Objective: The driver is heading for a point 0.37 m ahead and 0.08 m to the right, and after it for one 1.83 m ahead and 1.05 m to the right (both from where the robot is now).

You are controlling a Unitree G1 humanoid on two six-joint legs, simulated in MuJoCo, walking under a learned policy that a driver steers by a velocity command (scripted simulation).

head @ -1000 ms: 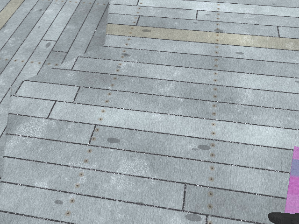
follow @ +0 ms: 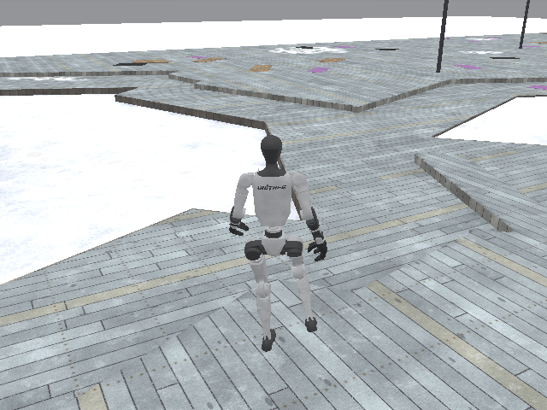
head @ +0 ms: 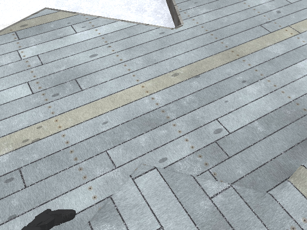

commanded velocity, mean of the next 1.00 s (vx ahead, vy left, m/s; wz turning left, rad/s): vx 0.39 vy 0.00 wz -0.32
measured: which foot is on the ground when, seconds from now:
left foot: down 0.00-0.24, up 0.26-0.62, down 0.64-1.00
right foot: up 0.00-0.20, down 0.22-0.64, up 0.66-1.00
